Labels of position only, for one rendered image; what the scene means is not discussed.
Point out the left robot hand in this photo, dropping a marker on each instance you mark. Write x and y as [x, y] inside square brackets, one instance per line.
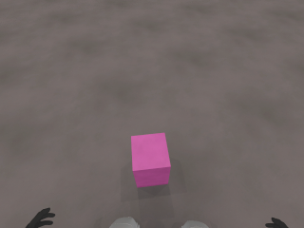
[36, 222]

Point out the right robot hand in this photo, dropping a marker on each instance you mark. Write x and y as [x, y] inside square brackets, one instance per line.
[277, 223]

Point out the carton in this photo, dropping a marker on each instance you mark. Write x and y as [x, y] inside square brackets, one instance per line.
[150, 160]

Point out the robot left thigh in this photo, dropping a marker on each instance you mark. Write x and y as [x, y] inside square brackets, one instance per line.
[126, 222]

